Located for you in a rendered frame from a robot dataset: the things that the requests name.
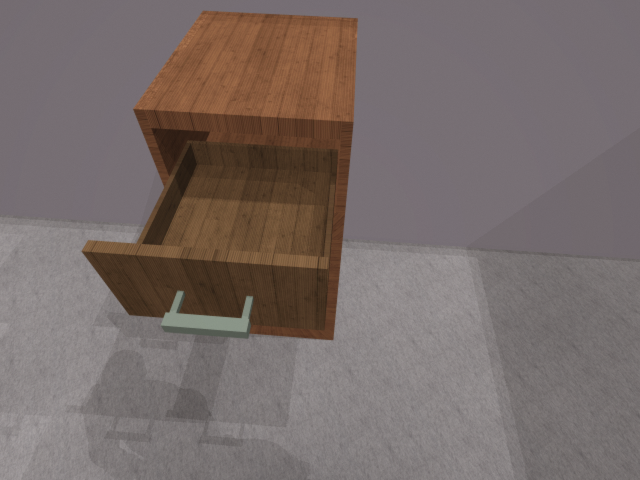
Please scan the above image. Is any cabinet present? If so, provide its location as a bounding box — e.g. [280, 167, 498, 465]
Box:
[133, 11, 358, 340]

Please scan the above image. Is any handle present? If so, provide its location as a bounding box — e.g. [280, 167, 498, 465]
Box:
[161, 291, 254, 339]

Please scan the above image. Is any drawer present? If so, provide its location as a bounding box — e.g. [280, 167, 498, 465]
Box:
[82, 140, 338, 330]

